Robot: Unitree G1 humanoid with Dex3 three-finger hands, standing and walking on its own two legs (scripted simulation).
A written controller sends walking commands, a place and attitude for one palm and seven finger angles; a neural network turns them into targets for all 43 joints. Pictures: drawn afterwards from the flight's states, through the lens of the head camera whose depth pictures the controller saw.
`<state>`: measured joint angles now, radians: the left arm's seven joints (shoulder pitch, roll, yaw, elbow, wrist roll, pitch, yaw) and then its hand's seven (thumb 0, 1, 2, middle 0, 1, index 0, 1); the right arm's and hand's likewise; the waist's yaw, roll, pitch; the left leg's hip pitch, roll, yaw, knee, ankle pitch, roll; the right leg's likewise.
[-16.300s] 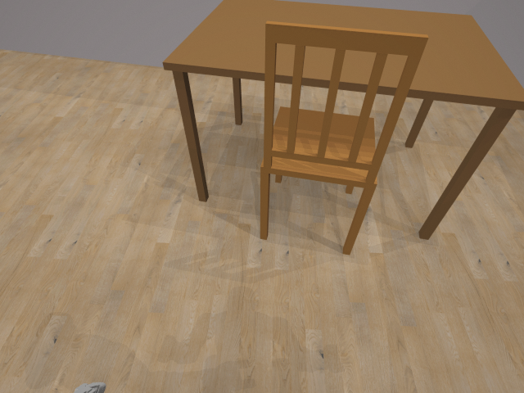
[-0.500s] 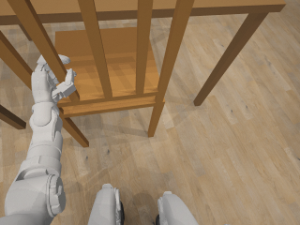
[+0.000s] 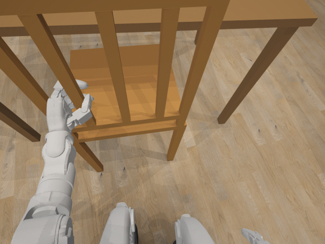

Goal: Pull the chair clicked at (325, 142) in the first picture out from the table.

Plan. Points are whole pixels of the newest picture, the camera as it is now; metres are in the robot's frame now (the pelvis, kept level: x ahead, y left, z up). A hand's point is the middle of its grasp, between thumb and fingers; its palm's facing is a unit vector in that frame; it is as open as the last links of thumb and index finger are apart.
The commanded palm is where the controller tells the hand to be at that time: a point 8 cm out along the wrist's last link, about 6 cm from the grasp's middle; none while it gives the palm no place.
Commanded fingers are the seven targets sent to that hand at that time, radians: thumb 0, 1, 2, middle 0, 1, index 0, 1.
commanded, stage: step backward, pulling the chair out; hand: left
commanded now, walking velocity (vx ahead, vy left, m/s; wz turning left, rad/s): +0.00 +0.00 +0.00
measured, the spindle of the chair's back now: (118, 82) +0.48 +0.10 +0.07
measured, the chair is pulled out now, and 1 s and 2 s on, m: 0.04 0.17 0.24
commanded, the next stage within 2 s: none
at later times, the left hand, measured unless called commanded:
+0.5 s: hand (93, 118) +0.40 +0.15 +0.04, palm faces +0.07 -0.99 -0.14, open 5.6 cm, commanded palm +0.38 +0.20 +0.04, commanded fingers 0.00 0.90 0.90 -0.50 -1.45 -0.50 -1.45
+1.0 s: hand (101, 161) +0.30 +0.12 +0.04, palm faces +0.05 -0.99 -0.15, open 5.5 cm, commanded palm +0.31 +0.18 +0.05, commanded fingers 0.00 0.90 0.90 -0.50 -1.45 -0.50 -1.45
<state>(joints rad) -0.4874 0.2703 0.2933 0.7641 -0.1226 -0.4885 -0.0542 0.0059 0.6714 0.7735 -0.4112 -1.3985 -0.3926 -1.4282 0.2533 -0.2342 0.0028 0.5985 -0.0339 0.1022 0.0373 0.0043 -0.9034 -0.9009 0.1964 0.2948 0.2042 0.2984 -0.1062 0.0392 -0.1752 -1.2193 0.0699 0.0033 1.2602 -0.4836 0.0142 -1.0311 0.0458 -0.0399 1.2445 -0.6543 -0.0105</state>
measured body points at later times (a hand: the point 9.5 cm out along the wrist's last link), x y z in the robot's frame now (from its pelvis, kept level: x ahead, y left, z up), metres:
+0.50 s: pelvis -0.01 +0.01 +0.09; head +0.09 +0.02 +0.53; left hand +0.39 +0.21 +0.05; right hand +0.06 -0.26 -0.03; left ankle +0.05 +0.11 -0.62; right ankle -0.04 -0.12 -0.62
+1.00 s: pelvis -0.07 +0.00 +0.10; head +0.01 -0.01 +0.54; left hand +0.29 +0.18 +0.06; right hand +0.02 -0.29 -0.03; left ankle +0.05 +0.11 -0.62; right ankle -0.04 -0.12 -0.62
